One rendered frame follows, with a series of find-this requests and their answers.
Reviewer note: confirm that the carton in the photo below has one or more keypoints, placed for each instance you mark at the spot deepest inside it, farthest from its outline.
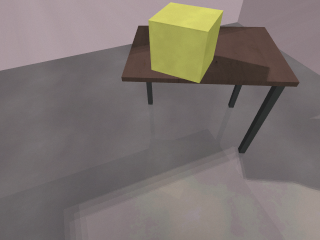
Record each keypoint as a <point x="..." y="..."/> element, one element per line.
<point x="183" y="40"/>

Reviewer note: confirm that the table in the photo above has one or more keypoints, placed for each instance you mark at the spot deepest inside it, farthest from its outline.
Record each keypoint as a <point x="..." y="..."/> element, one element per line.
<point x="242" y="56"/>

